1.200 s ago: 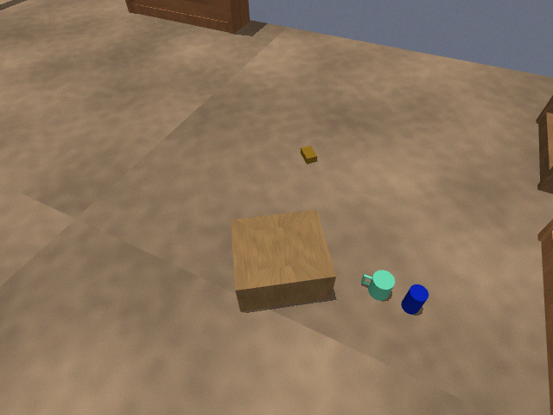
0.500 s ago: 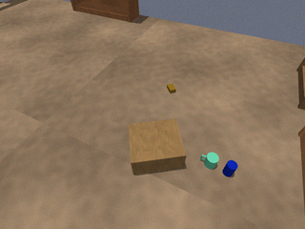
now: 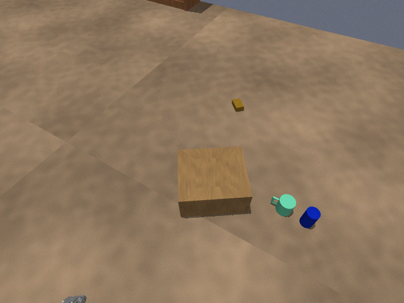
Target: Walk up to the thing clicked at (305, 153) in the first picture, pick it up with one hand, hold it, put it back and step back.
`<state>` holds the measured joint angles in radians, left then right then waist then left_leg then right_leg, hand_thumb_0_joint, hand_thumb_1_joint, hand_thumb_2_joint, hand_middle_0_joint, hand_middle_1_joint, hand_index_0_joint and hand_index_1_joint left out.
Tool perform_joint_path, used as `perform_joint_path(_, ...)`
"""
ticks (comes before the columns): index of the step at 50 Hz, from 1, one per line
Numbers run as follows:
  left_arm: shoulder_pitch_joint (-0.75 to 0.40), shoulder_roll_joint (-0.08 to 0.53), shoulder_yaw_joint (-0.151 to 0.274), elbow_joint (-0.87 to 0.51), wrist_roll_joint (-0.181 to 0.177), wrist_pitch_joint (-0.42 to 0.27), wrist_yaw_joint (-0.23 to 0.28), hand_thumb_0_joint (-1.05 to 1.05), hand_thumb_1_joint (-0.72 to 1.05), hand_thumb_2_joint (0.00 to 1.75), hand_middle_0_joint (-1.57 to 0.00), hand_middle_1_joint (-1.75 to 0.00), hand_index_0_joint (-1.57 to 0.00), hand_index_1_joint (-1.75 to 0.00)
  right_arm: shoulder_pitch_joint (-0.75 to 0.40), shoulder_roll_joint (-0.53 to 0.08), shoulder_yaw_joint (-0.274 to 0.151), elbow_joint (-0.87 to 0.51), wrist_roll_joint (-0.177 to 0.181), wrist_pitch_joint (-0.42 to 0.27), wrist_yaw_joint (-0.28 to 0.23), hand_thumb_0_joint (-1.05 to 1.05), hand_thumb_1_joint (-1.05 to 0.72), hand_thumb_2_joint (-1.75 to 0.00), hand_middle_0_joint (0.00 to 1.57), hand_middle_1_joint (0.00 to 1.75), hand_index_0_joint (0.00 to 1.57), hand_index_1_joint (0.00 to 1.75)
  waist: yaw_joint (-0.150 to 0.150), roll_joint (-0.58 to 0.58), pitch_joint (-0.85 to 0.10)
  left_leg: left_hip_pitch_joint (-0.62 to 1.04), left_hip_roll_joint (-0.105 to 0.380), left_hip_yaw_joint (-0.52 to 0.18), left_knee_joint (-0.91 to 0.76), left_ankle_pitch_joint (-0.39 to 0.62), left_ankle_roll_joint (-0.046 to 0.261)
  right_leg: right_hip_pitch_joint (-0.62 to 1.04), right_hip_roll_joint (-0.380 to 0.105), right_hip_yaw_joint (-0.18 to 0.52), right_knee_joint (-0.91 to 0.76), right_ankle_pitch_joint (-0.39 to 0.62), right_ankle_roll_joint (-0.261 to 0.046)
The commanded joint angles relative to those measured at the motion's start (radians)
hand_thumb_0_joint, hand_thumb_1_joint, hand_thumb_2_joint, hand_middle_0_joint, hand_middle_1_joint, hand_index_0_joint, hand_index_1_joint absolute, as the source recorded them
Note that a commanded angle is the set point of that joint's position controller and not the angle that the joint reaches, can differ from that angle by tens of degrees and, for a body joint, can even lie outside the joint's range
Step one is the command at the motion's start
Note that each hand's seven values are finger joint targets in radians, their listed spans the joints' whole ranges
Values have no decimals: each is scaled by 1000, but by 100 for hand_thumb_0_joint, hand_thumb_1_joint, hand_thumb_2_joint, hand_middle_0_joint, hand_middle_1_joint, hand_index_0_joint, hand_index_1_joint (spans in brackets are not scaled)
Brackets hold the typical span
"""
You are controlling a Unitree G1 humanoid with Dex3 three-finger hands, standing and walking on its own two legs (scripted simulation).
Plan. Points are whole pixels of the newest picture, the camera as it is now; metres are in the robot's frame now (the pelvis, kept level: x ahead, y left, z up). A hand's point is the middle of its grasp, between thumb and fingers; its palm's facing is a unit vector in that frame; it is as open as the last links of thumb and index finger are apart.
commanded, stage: walk up
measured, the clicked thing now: (237, 105) +1.47 -0.26 -0.76
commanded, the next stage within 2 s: none
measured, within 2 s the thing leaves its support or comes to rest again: neither
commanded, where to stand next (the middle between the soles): +0.04 -0.01 m, yaw +57 degrees
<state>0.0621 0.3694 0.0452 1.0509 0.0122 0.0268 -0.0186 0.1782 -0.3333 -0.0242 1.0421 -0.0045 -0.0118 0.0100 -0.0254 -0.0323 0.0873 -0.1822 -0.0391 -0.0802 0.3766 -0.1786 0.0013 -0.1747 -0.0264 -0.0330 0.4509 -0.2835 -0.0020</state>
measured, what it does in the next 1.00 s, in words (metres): steps on the spot, turning left: left foot, then right foot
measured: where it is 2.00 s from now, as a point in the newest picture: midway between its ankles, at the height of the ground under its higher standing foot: outside the picture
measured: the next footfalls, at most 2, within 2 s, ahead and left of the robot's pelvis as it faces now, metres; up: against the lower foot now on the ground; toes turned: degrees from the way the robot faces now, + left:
left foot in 0.54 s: +0.00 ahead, +0.10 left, +0.00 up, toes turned +28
right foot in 0.86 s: +0.14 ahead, -0.14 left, +0.00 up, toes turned +36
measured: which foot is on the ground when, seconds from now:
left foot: down 0.00-0.16, up 0.18-0.52, down 0.54-0.88, up 0.90-1.00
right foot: down 0.00-0.56, up 0.58-0.84, down 0.86-1.00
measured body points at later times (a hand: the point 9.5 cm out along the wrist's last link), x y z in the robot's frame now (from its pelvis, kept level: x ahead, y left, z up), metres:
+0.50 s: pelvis -0.01 -0.05 -0.02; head +0.03 -0.02 +0.43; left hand -0.04 +0.27 -0.13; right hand +0.22 -0.32 -0.11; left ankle -0.03 +0.10 -0.72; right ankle +0.00 -0.14 -0.74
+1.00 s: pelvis +0.01 -0.07 -0.02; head +0.06 -0.07 +0.43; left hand -0.16 +0.21 -0.10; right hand +0.32 -0.22 -0.14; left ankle -0.07 +0.05 -0.67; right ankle +0.11 -0.16 -0.74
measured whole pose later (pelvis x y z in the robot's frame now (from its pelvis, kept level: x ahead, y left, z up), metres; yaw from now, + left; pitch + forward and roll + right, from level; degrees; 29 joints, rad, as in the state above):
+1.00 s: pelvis +0.01 -0.07 -0.02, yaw +42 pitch -2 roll +2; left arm 0.29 0.40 0.06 0.78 0.03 -0.02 0.01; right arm 0.23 -0.43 -0.08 0.70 -0.03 0.07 0.02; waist 0.04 0.05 0.11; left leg -0.54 -0.10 -0.12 1.17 -0.49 -0.01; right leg -0.31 -0.09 -0.06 0.69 -0.35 0.00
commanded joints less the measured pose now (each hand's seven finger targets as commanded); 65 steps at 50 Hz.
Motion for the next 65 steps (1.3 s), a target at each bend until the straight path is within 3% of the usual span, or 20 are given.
perform_joint_path(1,-16,177,61,-179,1,-9,3,0,90,90,-20,-30,-20,-30,35,-368,-128,-134,-24,-11,-38,0,-90,-90,20,30,20,30,16,233,-128,85,319,-501,-103,381,230,-157,39,104,293,-240,-22)
perform_joint_path(5,47,183,74,-224,1,-15,-4,0,90,90,-20,-30,-20,-30,-5,-309,-124,-217,-26,-13,-55,0,-90,-90,20,30,20,30,83,150,-220,67,204,-346,90,357,157,-94,-27,169,147,-127,-46)
perform_joint_path(7,122,255,105,-223,23,-22,6,0,90,90,-20,-30,-20,-30,-56,-213,-95,-273,-8,1,-37,0,-90,-90,20,30,20,30,151,-129,-210,-317,-9,-125,325,77,45,233,-181,301,-151,28,-80)
perform_joint_path(8,65,296,111,-252,30,-19,7,0,90,90,-20,-30,-20,-30,-11,-196,-87,-282,-10,11,-37,0,-90,-90,20,30,20,30,114,-273,-182,-444,-62,-30,457,-261,2,263,-313,394,-174,134,-145)
perform_joint_path(11,-114,276,106,-352,36,-22,-3,0,90,90,-20,-30,-20,-30,95,-276,-115,-299,-33,37,-22,0,-90,-90,20,30,20,30,24,-190,-105,-350,49,-4,739,-291,-24,-22,-434,388,-191,134,-299)
perform_joint_path(15,20,211,77,-313,17,-34,10,0,90,90,-20,-30,-20,-30,124,-239,-103,-290,-54,28,15,0,-90,-90,20,30,20,30,20,-76,-66,-395,50,30,682,-174,-7,94,-230,92,-20,458,-156)
perform_joint_path(20,152,284,99,-351,28,-43,1,0,90,90,-20,-30,-20,-30,24,-223,-98,-365,-31,29,26,0,-90,-90,20,30,20,30,98,-127,-59,-381,80,69,465,-220,-9,182,-291,91,-6,446,-201)
perform_joint_path(26,112,293,93,-401,9,-26,-13,0,90,90,-20,-30,-20,-30,188,-243,-119,-333,-20,0,5,0,-90,-90,20,30,20,30,3,-83,-126,38,-9,188,165,-32,35,-72,-255,-68,235,355,-117)
perform_joint_path(28,146,174,62,-423,-6,-20,-14,0,90,90,-20,-30,-20,-30,226,-380,-158,-353,-43,-15,-19,0,-90,-90,20,30,20,30,-28,314,-164,257,229,-308,15,102,179,-405,-34,-137,675,-110,8)
perform_joint_path(30,146,246,72,-424,-1,-13,-4,0,90,90,-20,-30,-20,-30,152,-447,-166,-390,-14,-22,-32,0,-90,-90,20,30,20,30,0,274,-138,79,429,-596,-22,116,341,-374,-66,87,710,-380,1)
perform_joint_path(34,210,244,80,-359,-4,-20,-12,0,90,90,-20,-30,-20,-30,74,-318,-114,-422,-5,-21,-40,0,-90,-90,20,30,20,30,34,194,-96,-30,215,-214,78,135,214,-318,-64,57,566,-216,-11)
perform_joint_path(42,355,205,87,-320,-8,-63,34,0,90,90,-20,-30,-20,-30,21,-308,-118,-481,-32,28,-9,0,-90,-90,20,30,20,30,87,189,-151,-229,108,-211,293,280,169,10,48,-51,109,12,-14)
perform_joint_path(44,401,384,131,-330,31,-83,50,0,90,90,-20,-30,-20,-30,-12,-198,-86,-528,-11,31,-10,0,-90,-90,20,30,20,30,143,-212,-125,-503,-110,-80,642,-120,42,129,-291,407,-97,87,-105)
perform_joint_path(46,177,450,136,-388,28,-78,51,0,90,90,-20,-30,-20,-30,85,-289,-116,-477,-30,51,-29,0,-90,-90,20,30,20,30,44,-206,-84,-506,-2,-111,902,-450,5,-38,-565,732,-195,78,-330)
perform_joint_path(50,168,307,101,-355,18,-89,56,0,90,90,-20,-30,-20,-30,127,-279,-130,-403,-21,50,17,0,-90,-90,20,30,20,30,18,-98,-7,-413,1,-60,869,-208,-13,-102,-256,146,-61,94,-168)
perform_joint_path(56,268,326,116,-372,35,-92,33,0,90,90,-20,-30,-20,-30,30,-241,-101,-411,-11,23,31,0,-90,-90,20,30,20,30,108,-238,-78,-380,47,55,467,-245,-28,118,-273,54,21,268,-201)
perform_joint_path(60,204,337,104,-394,11,-65,22,0,90,90,-20,-30,-20,-30,124,-254,-108,-338,-11,-2,14,0,-90,-90,20,30,20,30,45,-175,-131,-76,3,141,212,-106,2,-63,-292,6,163,208,-162)
perform_joint_path(62,261,242,65,-387,7,-48,21,0,90,90,-20,-30,-20,-30,199,-317,-132,-296,-23,-14,-4,0,-90,-90,20,30,20,30,6,94,-171,95,33,0,99,-114,60,-222,-215,-61,453,-24,-75)
perform_joint_path(63,271,173,46,-403,-4,-41,19,0,90,90,-20,-30,-20,-30,179,-401,-144,-324,-39,-17,-13,0,-90,-90,20,30,20,30,20,340,-135,108,258,-414,8,-110,148,-432,-83,-84,627,-329,-9)
perform_joint_path(65,193,293,72,-382,-2,-35,41,0,90,90,-20,-30,-20,-30,125,-457,-146,-332,-22,-14,-17,0,-90,-90,20,30,20,30,-10,264,-63,-127,372,-614,-79,-275,311,-375,-86,63,658,-380,-16)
